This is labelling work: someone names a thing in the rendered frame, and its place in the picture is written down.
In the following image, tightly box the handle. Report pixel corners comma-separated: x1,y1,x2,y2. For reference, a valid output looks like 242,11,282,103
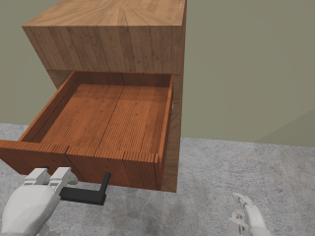
42,165,111,206

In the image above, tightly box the drawer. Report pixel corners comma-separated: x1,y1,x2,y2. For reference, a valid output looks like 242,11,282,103
0,70,173,191

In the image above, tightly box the robot right hand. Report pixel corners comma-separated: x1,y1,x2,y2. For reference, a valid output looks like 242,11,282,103
228,192,267,236

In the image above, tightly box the cabinet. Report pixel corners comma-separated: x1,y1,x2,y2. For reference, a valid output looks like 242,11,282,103
22,0,187,193

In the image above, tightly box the robot left hand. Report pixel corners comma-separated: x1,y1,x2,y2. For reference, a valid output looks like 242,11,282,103
1,167,79,236

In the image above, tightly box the right robot forearm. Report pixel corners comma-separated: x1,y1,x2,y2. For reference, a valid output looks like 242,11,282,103
248,226,273,236

